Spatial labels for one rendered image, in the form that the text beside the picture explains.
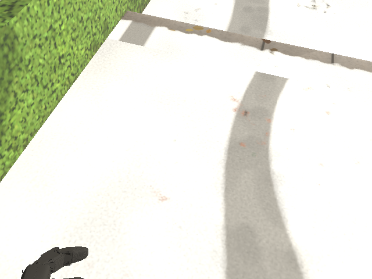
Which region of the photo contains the left robot hand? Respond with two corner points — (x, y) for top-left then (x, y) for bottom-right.
(21, 246), (88, 279)

